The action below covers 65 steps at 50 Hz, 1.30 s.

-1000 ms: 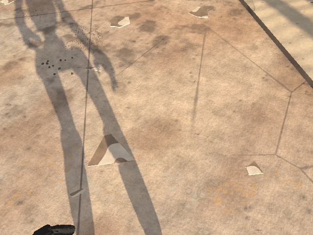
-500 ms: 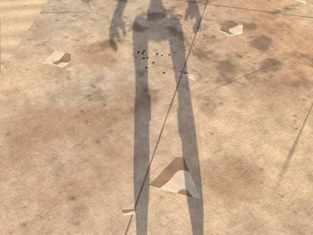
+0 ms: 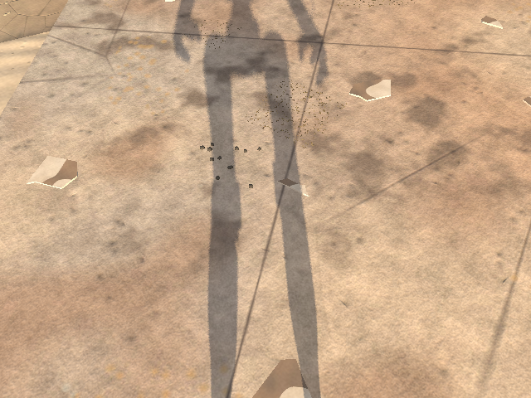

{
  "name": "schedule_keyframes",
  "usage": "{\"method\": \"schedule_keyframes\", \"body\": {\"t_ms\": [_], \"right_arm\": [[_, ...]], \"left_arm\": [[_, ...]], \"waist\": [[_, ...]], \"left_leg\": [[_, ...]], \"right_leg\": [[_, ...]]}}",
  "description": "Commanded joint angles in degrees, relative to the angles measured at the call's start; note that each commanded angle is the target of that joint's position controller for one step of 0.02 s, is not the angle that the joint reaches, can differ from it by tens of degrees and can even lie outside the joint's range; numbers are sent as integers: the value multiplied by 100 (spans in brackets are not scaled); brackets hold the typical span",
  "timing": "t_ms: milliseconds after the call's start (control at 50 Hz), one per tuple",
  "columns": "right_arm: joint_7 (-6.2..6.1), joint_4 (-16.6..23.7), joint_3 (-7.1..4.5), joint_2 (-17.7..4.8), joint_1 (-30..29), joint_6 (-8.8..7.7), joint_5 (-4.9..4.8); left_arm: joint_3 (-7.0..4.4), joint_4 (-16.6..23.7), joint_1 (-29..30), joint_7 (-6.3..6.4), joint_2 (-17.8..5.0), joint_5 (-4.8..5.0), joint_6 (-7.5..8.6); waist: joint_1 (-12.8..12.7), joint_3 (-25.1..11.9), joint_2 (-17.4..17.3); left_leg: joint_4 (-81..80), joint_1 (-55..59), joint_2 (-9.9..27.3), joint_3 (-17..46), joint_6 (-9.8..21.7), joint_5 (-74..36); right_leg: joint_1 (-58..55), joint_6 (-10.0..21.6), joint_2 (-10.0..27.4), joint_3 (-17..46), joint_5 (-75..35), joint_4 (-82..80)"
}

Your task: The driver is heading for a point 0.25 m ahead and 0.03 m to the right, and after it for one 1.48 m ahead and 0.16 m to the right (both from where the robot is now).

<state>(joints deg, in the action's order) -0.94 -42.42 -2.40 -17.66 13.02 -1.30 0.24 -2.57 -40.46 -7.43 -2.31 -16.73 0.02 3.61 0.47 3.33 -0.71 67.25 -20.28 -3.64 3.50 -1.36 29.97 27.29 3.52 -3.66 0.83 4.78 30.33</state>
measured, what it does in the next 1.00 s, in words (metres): walks ahead, turning right: left foot, then right foot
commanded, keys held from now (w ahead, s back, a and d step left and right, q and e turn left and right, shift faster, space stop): e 0.50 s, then no key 0.04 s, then w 0.12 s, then w+q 0.34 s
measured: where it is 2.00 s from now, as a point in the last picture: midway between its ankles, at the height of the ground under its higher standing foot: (291, 276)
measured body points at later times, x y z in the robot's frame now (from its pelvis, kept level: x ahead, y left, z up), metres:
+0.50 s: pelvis +0.08 +0.04 +0.02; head +0.11 +0.06 +0.47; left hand +0.31 +0.29 -0.09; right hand +0.13 -0.26 -0.07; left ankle +0.13 +0.15 -0.72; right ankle +0.04 -0.08 -0.64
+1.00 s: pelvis +0.16 -0.02 +0.02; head +0.17 -0.04 +0.47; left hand +0.27 +0.24 -0.09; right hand +0.20 -0.32 -0.10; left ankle +0.32 +0.10 -0.66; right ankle +0.02 -0.08 -0.72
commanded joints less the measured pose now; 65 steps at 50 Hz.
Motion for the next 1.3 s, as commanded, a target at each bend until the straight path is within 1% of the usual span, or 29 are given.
{"method": "schedule_keyframes", "body": {"t_ms": [20,100,220,320,340,360,380,400,460,560,660,720,740,760,780,800,820,860,900,1000,1100,1140,1180,1200,1220,1240,1260,1280,1300], "right_arm": [[-86,511,-207,-737,5,94,6],[-169,425,-161,-436,208,129,38],[-142,494,-177,-418,-206,111,8],[-29,457,-241,-452,-46,-91,-58],[-32,428,-302,-611,75,-111,-26],[-70,496,-385,-1010,121,-81,87],[-55,475,-463,-1303,-39,-11,291],[-65,626,-390,-988,-263,-28,293],[-125,741,-258,-534,-708,-7,47],[-171,568,-300,-651,-143,131,68],[-19,433,-376,-942,-72,91,-90],[102,259,-289,-808,-48,53,-243],[139,244,-182,-505,-89,-8,-195],[222,416,2,63,-349,-98,-24],[200,709,-73,-168,-508,-201,-130],[160,697,-208,-636,-760,-238,-232],[177,616,-274,-722,-646,-230,-303],[166,424,-310,-659,-422,-198,-234],[194,324,-276,-429,-306,-212,-204],[303,523,-136,-99,-706,-186,-152],[500,913,-59,-55,-1320,-207,-168],[539,1001,-131,-217,-1210,-192,-169],[503,837,-340,-601,-219,-135,-181],[413,641,-519,-913,660,-92,-201],[273,511,-660,-1398,1298,-11,-197],[272,681,-632,-1641,1034,-83,-221],[288,711,-487,-1122,1040,-138,-162],[284,655,-423,-932,857,-189,-122],[285,681,-387,-849,462,-222,-121]], "left_arm": [[-228,417,-276,125,-814,26,-125],[-325,511,-150,230,-966,-44,-252],[-396,614,-74,374,-1035,46,-471],[-395,668,-43,391,-968,109,-608],[-360,664,-131,399,-849,135,-623],[-276,660,-406,380,-538,91,-625],[-330,866,-277,366,-649,131,-559],[-463,737,-447,360,-1097,23,-509],[-501,417,-732,399,-953,83,-678],[-307,756,-101,342,-500,121,-673],[-191,776,-29,193,-457,85,-545],[-214,384,-712,158,-432,72,-382],[-250,247,-1173,202,-539,72,-345],[-322,132,-1873,278,-905,21,-331],[-513,111,-1936,257,-1589,-40,-304],[-438,143,-1807,255,-1205,-66,-174],[-322,119,-1537,268,-842,-37,-70],[-237,124,-1114,276,-577,14,43],[-212,107,-1061,297,-445,-80,117],[-264,-28,-1053,316,-595,-58,167],[-345,-338,-1416,327,-857,76,88],[-382,-368,-1384,347,-1011,88,17],[-413,-349,-1326,399,-1168,84,-84],[-384,-310,-1315,428,-1150,99,-86],[-242,-129,-1551,419,-724,-19,-11],[-26,99,-1800,335,-220,-35,180],[-180,205,-1092,244,-835,144,363],[-171,375,-700,210,-860,285,450],[-142,385,-620,247,-746,182,491]], "waist": [[-87,-999,290],[70,-1027,738],[-94,-1028,833],[40,-939,966],[80,-944,821],[-82,-1085,-169],[-190,-668,-1697],[-171,-683,-1226],[-234,-545,-603],[211,-717,-870],[288,-491,-1108],[-160,-261,-751],[-380,-520,-549],[-600,-966,681],[-644,-627,1526],[-780,-245,961],[-598,95,1030],[-382,351,1040],[-290,264,800],[-375,292,599],[-497,515,435],[-294,211,585],[314,-552,749],[803,-1031,583],[850,-1609,-411],[353,-2520,-1372],[753,-2365,-648],[635,-1492,-446],[310,-902,116]], "left_leg": [[198,-1422,481,276,-102,-334],[-1194,-748,314,93,-261,-556],[-2243,-414,217,239,-349,-1266],[-4018,366,138,151,-103,-1722],[-4553,874,461,293,39,-2080],[-4859,1440,1676,1301,498,-2280],[-5179,1097,2486,2564,1358,-3063],[-5083,973,2653,2517,1600,-3302],[-4776,1132,1883,1126,1133,-3478],[-4853,1732,1772,571,1346,-3376],[-5422,1000,1842,679,1344,-752],[-5057,238,1617,614,1168,-902],[-4550,-373,1382,424,877,-1001],[-2786,-1390,781,-209,400,-184],[-1807,-2565,387,-492,191,518],[-927,-2837,672,50,179,296],[-702,-3103,724,285,260,-259],[-679,-3228,791,415,237,-1164],[-663,-2964,728,372,150,-1911],[-2009,-2219,771,-131,-20,-3106],[-3040,-1967,702,-531,378,-2944],[-3129,-1476,408,-830,625,-2460],[-3131,-72,-56,-1092,916,-2060],[-3389,1450,-175,-918,1142,-2260],[-3576,3432,887,944,1635,-1721],[-4658,4497,2279,4372,2700,-520],[-5114,4264,2186,4222,2369,-229],[-5165,3453,1986,3363,2093,-523],[-5208,2469,1709,2712,1910,-1156]], "right_leg": [[-1805,1122,1615,2345,-671,-1196],[-1134,1061,1222,1956,-939,-1285],[-879,856,1025,2297,768,-1299],[-1085,620,884,2727,455,-838],[-844,399,661,2593,729,-554],[-282,58,168,1922,2065,542],[710,-245,-600,747,3000,1702],[722,-462,-169,863,2913,2874],[922,-784,-16,685,2055,3920],[825,-995,236,232,1795,2856],[-539,-575,284,-305,2047,945],[-2118,-145,138,-455,864,-1003],[-3183,-34,472,-29,751,-1070],[-4273,235,1697,1435,444,-1190],[-3837,1135,2791,2827,1403,-1602],[-3446,1352,2724,2893,2354,-1898],[-3350,1097,2407,2469,2829,-2038],[-3220,721,2072,1628,1984,-2257],[-3019,553,1831,808,643,-2290],[-2443,502,1631,-399,-408,-2433],[-2956,439,1946,-804,-1194,-2262],[-3278,328,1986,-995,-3237,-1607],[-3261,165,1888,-1173,-5046,-44],[-2470,-23,1695,-1272,-4695,1239],[-560,-289,1231,-1220,-1683,3223],[1051,-529,40,-204,2751,5067],[1567,-404,362,683,2488,5272],[1726,-269,595,564,2053,4958],[1538,-235,852,504,1682,4351]]}}
Velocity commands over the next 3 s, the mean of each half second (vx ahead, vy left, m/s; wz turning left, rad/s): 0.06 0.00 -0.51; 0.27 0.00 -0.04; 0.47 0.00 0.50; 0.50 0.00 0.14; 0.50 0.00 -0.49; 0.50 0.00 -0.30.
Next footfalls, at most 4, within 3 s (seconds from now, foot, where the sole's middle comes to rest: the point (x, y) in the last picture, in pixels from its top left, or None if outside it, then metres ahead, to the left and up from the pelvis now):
0.34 left None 0.17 0.14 -0.76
0.76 right None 0.06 -0.10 -0.76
1.20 left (264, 388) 0.46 0.05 -0.76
1.68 right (340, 283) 0.73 -0.16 -0.76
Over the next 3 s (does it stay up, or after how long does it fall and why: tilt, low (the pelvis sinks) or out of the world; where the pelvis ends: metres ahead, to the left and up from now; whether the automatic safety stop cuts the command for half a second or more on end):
stays up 1.22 -0.16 0.02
